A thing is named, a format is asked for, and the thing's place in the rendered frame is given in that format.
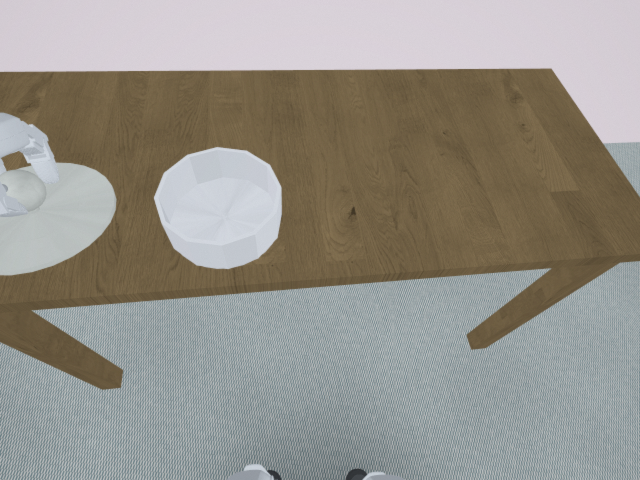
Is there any robot left shin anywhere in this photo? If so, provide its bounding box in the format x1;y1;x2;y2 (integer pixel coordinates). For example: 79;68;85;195
244;464;271;476

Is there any lid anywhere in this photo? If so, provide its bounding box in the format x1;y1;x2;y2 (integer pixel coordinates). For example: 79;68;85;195
0;163;116;275

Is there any table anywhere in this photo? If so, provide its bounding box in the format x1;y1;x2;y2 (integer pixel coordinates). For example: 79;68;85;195
0;69;640;390

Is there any left robot hand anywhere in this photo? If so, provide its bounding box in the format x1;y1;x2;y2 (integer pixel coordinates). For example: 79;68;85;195
0;113;59;217

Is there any knob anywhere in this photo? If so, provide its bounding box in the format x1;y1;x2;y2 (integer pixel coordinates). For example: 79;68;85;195
0;170;47;212

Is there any pot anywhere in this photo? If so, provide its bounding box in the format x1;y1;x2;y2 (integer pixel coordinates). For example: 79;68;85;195
154;147;282;269

